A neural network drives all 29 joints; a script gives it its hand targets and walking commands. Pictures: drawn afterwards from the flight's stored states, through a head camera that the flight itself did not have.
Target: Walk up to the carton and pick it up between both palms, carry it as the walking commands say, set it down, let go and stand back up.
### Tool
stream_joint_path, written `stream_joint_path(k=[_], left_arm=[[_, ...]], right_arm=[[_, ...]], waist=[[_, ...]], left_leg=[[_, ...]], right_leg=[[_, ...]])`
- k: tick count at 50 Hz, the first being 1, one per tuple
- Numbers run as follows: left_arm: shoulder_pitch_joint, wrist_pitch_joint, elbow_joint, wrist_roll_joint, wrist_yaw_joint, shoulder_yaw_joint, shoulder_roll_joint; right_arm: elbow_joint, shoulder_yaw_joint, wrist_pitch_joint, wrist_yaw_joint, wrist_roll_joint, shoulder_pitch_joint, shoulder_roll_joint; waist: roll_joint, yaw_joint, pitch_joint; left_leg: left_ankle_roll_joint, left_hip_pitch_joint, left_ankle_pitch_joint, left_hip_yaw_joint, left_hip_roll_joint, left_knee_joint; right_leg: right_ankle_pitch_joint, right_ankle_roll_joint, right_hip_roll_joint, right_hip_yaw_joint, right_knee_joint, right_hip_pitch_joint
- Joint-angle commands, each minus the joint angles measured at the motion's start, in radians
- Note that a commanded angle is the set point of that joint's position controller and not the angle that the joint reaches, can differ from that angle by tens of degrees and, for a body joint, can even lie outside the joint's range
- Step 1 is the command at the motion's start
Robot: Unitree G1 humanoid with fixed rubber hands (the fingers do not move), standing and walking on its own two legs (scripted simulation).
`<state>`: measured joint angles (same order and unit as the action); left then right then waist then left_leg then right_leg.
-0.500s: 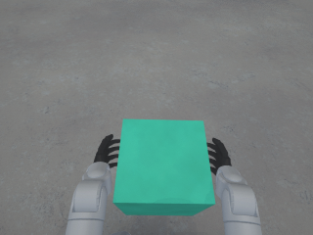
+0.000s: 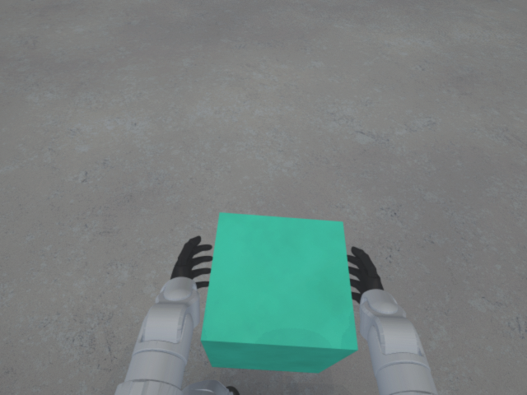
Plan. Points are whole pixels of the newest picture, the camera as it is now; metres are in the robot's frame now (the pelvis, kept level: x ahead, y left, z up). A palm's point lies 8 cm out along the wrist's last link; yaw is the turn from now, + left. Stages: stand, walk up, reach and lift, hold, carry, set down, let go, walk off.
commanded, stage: set down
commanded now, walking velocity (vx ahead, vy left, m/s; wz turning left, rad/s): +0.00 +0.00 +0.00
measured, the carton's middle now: (272, 299) +0.28 -0.01 -0.10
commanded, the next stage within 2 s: none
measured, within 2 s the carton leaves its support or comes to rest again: neither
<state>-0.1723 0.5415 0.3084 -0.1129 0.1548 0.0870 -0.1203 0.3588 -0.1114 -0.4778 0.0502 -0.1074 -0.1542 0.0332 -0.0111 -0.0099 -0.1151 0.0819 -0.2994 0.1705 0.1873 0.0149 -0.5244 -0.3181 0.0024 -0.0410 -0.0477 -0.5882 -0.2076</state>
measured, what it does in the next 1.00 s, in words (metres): stands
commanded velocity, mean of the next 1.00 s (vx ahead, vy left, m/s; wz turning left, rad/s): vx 0.00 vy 0.00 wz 0.00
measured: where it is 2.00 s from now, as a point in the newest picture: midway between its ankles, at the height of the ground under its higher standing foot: outside the picture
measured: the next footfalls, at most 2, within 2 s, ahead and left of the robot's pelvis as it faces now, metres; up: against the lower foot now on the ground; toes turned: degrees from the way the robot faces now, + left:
none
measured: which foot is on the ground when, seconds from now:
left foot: down 0.00-1.00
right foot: down 0.00-1.00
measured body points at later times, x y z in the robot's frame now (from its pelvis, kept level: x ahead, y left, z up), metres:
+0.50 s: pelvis +0.01 -0.03 -0.02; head +0.15 -0.04 +0.41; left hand +0.32 +0.12 -0.11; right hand +0.32 -0.19 -0.11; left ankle +0.08 +0.07 -0.73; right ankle +0.01 -0.13 -0.73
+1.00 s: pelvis +0.00 -0.02 -0.05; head +0.27 -0.03 +0.31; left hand +0.31 +0.13 -0.20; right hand +0.32 -0.18 -0.21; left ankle +0.08 +0.07 -0.73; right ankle +0.01 -0.13 -0.73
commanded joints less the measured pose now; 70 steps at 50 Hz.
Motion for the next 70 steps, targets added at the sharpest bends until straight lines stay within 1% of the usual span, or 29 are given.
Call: stream_joint_path(k=[1, 3, 5, 11, 12, 14, 15, 16, 17, 20, 21, 22, 23, 27, 29, 35, 37, 41, 47, 49, 50, 53, 56, 57, 61, 64, 68, 69, 70], left_arm=[[-0.431, -0.103, 0.029, 0.038, -0.111, -0.31, -0.644], [-0.535, -0.16, 0.002, 0.076, -0.125, -0.374, -0.774], [-0.579, -0.205, 0.132, 0.037, -0.147, -0.3, -0.754], [-0.675, -0.316, 0.238, -0.036, -0.194, -0.231, -0.833], [-0.694, -0.33, 0.207, -0.072, -0.194, -0.174, -0.748], [-0.622, -0.368, 0.263, -0.099, -0.198, -0.17, -0.745], [-0.6, -0.366, 0.296, -0.103, -0.216, -0.125, -0.76], [-0.614, -0.395, 0.273, -0.099, -0.22, -0.18, -0.731], [-0.486, -0.423, 0.343, -0.139, -0.202, -0.102, -0.693], [-0.496, -0.493, 0.38, -0.097, -0.197, -0.164, -0.621], [-0.466, -0.538, 0.335, -0.109, -0.191, -0.092, -0.469], [-0.534, -0.559, 0.327, -0.081, -0.181, -0.133, -0.494], [-0.462, -0.607, 0.288, -0.084, -0.147, -0.144, -0.429], [-0.346, -0.701, 0.297, -0.02, -0.077, -0.144, -0.164], [-0.238, -0.736, 0.317, -0.021, -0.036, -0.111, -0.02], [-0.282, -0.797, 0.208, 0.065, 0.001, -0.097, 0.048], [-0.122, -0.795, 0.327, 0.034, 0.008, -0.068, 0.014], [-0.208, -0.817, 0.24, 0.067, 0.023, -0.112, -0.012], [-0.356, -0.79, 0.142, 0.092, 0.035, -0.13, -0.02], [-0.35, -0.78, 0.217, 0.106, 0.029, -0.159, -0.068], [-0.335, -0.793, 0.143, 0.107, 0.03, -0.178, -0.061], [-0.41, -0.749, 0.2, 0.06, 0.046, -0.039, 0.022], [-0.429, -0.748, 0.204, 0.086, 0.046, -0.115, 0.005], [-0.516, -0.758, 0.16, 0.087, 0.047, -0.09, 0.026], [-0.598, -0.732, 0.192, 0.104, 0.048, -0.123, -0.031], [-0.62, -0.712, 0.271, 0.105, 0.044, -0.064, 0.005], [-0.811, -0.708, 0.222, 0.133, 0.059, -0.161, -0.06], [-0.813, -0.709, 0.232, 0.148, 0.061, -0.141, -0.065], [-0.844, -0.71, 0.208, 0.171, 0.059, -0.172, -0.074]], right_arm=[[0.046, 0.31, 0.124, -0.177, 0.074, -0.552, 0.602], [0.068, 0.255, 0.189, -0.213, 0.037, -0.61, 0.56], [0.18, 0.231, 0.214, -0.216, 0.005, -0.651, 0.666], [0.277, 0.182, 0.29, -0.262, -0.054, -0.748, 0.807], [0.308, 0.176, 0.293, -0.254, -0.046, -0.75, 0.846], [0.342, 0.118, 0.325, -0.233, -0.114, -0.647, 0.802], [0.327, 0.153, 0.325, -0.232, -0.103, -0.688, 0.848], [0.318, 0.132, 0.348, -0.208, -0.138, -0.604, 0.808], [0.27, 0.188, 0.388, -0.202, -0.105, -0.674, 0.77], [0.323, 0.193, 0.445, -0.137, -0.129, -0.558, 0.737], [0.278, 0.244, 0.468, -0.121, -0.078, -0.639, 0.693], [0.356, 0.194, 0.484, -0.087, -0.119, -0.55, 0.665], [0.264, 0.273, 0.538, -0.073, -0.062, -0.562, 0.635], [0.271, 0.27, 0.625, 0.047, -0.041, -0.42, 0.351], [0.257, 0.248, 0.662, 0.099, -0.021, -0.319, 0.188], [0.247, 0.187, 0.696, 0.139, -0.017, -0.283, 0.103], [0.257, 0.205, 0.703, 0.124, 0.021, -0.268, 0.061], [0.246, 0.217, 0.724, 0.116, 0.04, -0.311, 0.034], [0.141, 0.217, 0.725, 0.111, 0.081, -0.48, 0.011], [0.211, 0.185, 0.716, 0.113, 0.069, -0.446, 0.03], [0.143, 0.234, 0.72, 0.111, 0.109, -0.473, 0.047], [0.203, 0.121, 0.7, 0.113, 0.057, -0.575, -0.01], [0.252, 0.192, 0.688, 0.117, 0.094, -0.574, 0.063], [0.256, 0.224, 0.681, 0.112, 0.135, -0.614, 0.121], [0.302, 0.203, 0.656, 0.124, 0.122, -0.672, 0.082], [0.3, 0.254, 0.64, 0.121, 0.164, -0.779, 0.109], [0.39, 0.183, 0.629, 0.116, 0.121, -0.854, 0.117], [0.327, 0.242, 0.636, 0.11, 0.174, -0.934, 0.1], [0.318, 0.214, 0.63, 0.111, 0.18, -0.919, 0.082]], waist=[[-0.015, -0.048, 0.335], [0.058, 0.032, 0.376], [0.009, -0.007, 0.276], [-0.018, 0.021, 0.383], [-0.015, -0.038, 0.364], [-0.03, 0.023, 0.382], [-0.049, -0.033, 0.369], [-0.06, 0.033, 0.396], [-0.026, -0.075, 0.455], [-0.091, 0.019, 0.531], [-0.098, -0.071, 0.539], [-0.103, 0.014, 0.524], [-0.05, -0.054, 0.659], [-0.113, -0.029, 0.706], [-0.05, -0.048, 0.684], [-0.057, 0.014, 0.72], [-0.037, -0.028, 0.679], [-0.032, 0.003, 0.758], [-0.031, -0.005, 0.869], [-0.021, 0.079, 0.814], [-0.002, 0.014, 0.907], [-0.032, 0.014, 0.861], [-0.064, 0.037, 0.88], [-0.034, -0.026, 0.925], [-0.057, 0.039, 0.949], [-0.106, -0.037, 0.914], [-0.055, 0.091, 0.936], [-0.047, -0.013, 1.012], [-0.01, 0.013, 1.065]], left_leg=[[-0.017, 0.414, 0.07, -0.378, -0.022, 0.037], [-0.078, 0.503, 0.101, -0.472, 0.041, 0.054], [-0.036, 0.365, 0.09, -0.417, -0.01, -0.006], [-0.02, 0.321, 0.073, -0.411, -0.034, -0.053], [-0.01, 0.263, 0.06, -0.383, -0.04, -0.062], [-0.011, 0.25, -0.058, -0.363, -0.049, -0.11], [-0.006, 0.182, -0.106, -0.342, -0.062, -0.136], [-0.006, 0.186, -0.164, -0.334, -0.068, -0.152], [-0.011, 0.16, -0.255, -0.322, -0.067, -0.189], [-0.003, 0.08, -0.278, -0.317, -0.084, -0.211], [0.015, 0.009, -0.295, -0.305, -0.091, -0.247], [0.006, 0.002, -0.279, -0.301, -0.1, -0.236], [0.007, 0.046, -0.392, -0.315, -0.095, -0.257], [0.014, -0.011, -0.392, -0.271, -0.11, -0.284], [0.02, -0.031, -0.445, -0.295, -0.101, -0.266], [0.016, -0.045, -0.484, -0.322, -0.1, -0.28], [0.01, -0.072, -0.57, -0.319, -0.097, -0.294], [-0.003, -0.026, -0.686, -0.374, -0.078, -0.33], [-0.034, -0.136, -0.459, -0.343, -0.104, -0.396], [-0.035, -0.126, -0.53, -0.366, -0.098, -0.414], [-0.032, -0.108, -0.611, -0.393, -0.095, -0.423], [-0.034, -0.206, -0.332, -0.363, -0.109, -0.431], [-0.032, -0.274, -0.322, -0.343, -0.124, -0.499], [-0.027, -0.379, -0.302, -0.313, -0.118, -0.529], [-0.028, -0.416, -0.237, -0.303, -0.139, -0.585], [-0.02, -0.444, -0.118, -0.285, -0.12, -0.593], [-0.032, -0.508, -0.033, -0.315, -0.144, -0.622], [-0.031, -0.497, -0.104, -0.301, -0.139, -0.647], [-0.041, -0.492, -0.086, -0.276, -0.143, -0.656]], right_leg=[[-0.012, 0.098, 0.117, 0.148, 0.041, -0.324], [-0.027, 0.095, 0.128, 0.171, -0.021, -0.44], [-0.029, 0.102, 0.109, 0.167, -0.016, -0.453], [-0.023, 0.085, 0.125, 0.179, -0.034, -0.539], [-0.03, 0.081, 0.104, 0.193, -0.029, -0.514], [0.017, 0.074, 0.112, 0.181, -0.036, -0.571], [0.034, 0.067, 0.108, 0.197, -0.039, -0.55], [0.101, 0.056, 0.12, 0.173, -0.046, -0.6], [0.151, 0.06, 0.123, 0.189, -0.067, -0.544], [0.264, 0.042, 0.13, 0.184, -0.081, -0.566], [0.293, 0.021, 0.115, 0.205, -0.106, -0.563], [0.294, 0.03, 0.121, 0.202, -0.093, -0.57], [0.386, 0.024, 0.122, 0.199, -0.129, -0.558], [0.466, 0.008, 0.132, 0.174, -0.145, -0.555], [0.484, 0.013, 0.116, 0.196, -0.119, -0.549], [0.416, 0.02, 0.144, 0.166, -0.121, -0.695], [0.462, 0.029, 0.158, 0.169, -0.148, -0.734], [0.398, 0.038, 0.155, 0.17, -0.206, -0.88], [0.267, 0.042, 0.151, 0.171, -0.269, -0.85], [0.289, 0.032, 0.149, 0.16, -0.271, -0.965], [0.336, 0.04, 0.14, 0.178, -0.304, -0.924], [0.128, 0.021, 0.158, 0.141, -0.346, -0.986], [0.169, 0.026, 0.144, 0.133, -0.376, -0.986], [0.171, 0.019, 0.142, 0.146, -0.373, -0.973], [0.117, 0.034, 0.153, 0.127, -0.409, -1.03], [0.006, 0.02, 0.148, 0.135, -0.437, -1.045], [-0.022, 0.032, 0.151, 0.11, -0.501, -1.167], [0.023, 0.038, 0.152, 0.12, -0.543, -1.11], [0.018, 0.04, 0.151, 0.102, -0.559, -1.095]])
